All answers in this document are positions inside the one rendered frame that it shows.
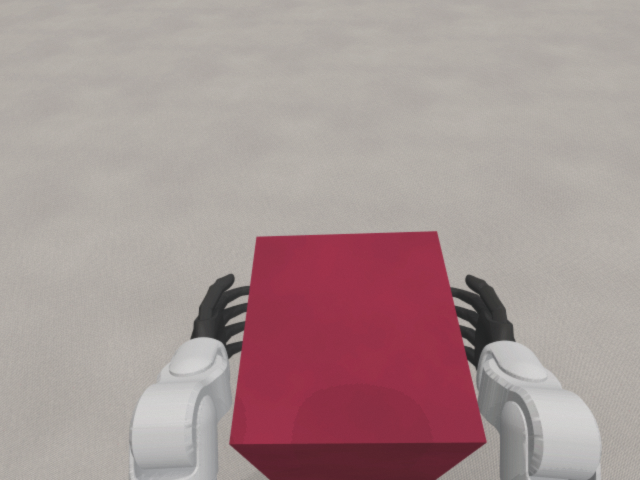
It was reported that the carton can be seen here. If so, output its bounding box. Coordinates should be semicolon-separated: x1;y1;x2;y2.
229;231;487;480

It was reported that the robot left hand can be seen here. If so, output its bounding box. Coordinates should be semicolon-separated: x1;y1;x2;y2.
190;274;250;359

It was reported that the left robot forearm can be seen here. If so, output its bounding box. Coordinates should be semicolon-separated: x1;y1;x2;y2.
129;337;232;480

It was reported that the right robot forearm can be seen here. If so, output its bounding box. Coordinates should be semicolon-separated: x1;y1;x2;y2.
476;341;602;480

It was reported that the robot right hand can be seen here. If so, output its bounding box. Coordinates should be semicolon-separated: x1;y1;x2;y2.
450;275;516;371

